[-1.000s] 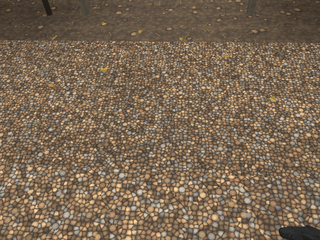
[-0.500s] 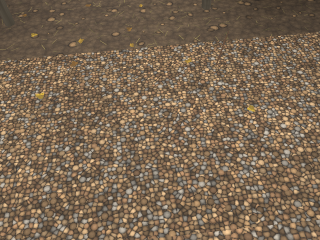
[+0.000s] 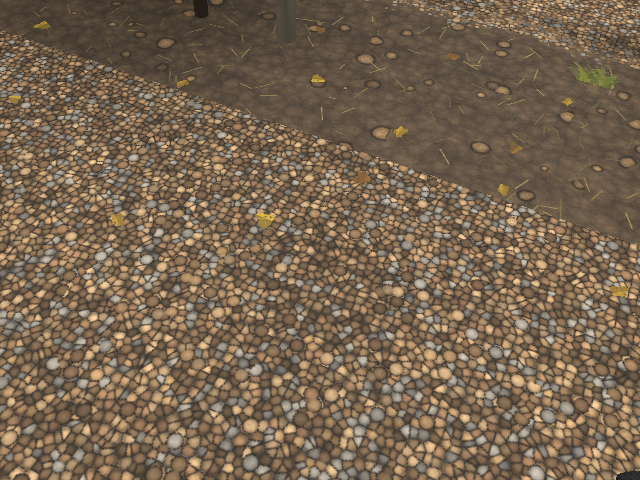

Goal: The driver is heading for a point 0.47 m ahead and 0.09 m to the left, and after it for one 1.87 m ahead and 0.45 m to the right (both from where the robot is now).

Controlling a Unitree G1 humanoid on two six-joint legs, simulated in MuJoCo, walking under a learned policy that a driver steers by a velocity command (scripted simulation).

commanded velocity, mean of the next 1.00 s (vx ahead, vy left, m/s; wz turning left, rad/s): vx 0.45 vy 0.00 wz -0.12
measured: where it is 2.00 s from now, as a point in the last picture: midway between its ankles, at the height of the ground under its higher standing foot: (363, 369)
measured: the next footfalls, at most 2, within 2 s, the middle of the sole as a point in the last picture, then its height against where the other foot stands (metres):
left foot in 0.18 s outside the picture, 0.19 m lower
right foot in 0.44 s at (348, 409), level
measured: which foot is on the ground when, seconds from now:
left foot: up 0.00-0.16, down 0.18-0.46, up 0.48-0.84, down 0.86-1.00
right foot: down 0.00-0.16, up 0.18-0.42, down 0.44-0.86, up 0.88-1.00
